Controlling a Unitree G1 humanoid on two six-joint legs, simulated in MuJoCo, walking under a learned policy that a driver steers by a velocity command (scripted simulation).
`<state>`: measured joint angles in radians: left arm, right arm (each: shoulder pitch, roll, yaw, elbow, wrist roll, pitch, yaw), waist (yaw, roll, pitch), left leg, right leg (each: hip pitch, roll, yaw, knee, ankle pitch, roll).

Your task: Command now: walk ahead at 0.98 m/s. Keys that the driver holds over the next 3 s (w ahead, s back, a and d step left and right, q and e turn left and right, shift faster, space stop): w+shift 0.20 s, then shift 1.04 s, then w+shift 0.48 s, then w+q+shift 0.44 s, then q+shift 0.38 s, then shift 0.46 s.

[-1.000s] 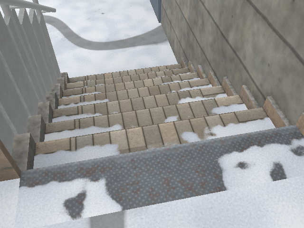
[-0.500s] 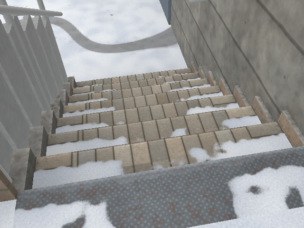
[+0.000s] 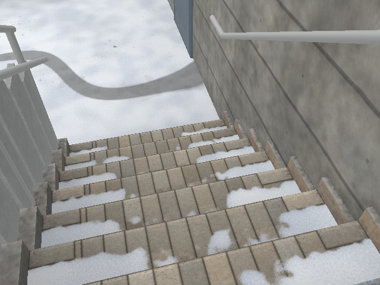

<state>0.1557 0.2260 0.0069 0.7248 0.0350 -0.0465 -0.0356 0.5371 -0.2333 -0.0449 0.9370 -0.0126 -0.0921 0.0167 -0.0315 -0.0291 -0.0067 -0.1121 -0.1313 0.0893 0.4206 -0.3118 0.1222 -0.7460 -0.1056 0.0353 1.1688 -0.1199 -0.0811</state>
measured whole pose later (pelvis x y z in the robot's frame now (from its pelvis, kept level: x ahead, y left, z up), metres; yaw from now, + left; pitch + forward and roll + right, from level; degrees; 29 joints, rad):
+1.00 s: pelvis +0.61 +0.02 -0.18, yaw +0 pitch -2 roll +0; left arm 0.27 0.15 -0.01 1.08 -0.01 0.03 0.04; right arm 0.39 -0.18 0.02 1.04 0.00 -0.02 -0.03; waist -0.01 0.00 0.03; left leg -0.21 -0.07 0.09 0.77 -0.36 0.05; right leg -0.34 0.00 0.00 0.73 -0.23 -0.05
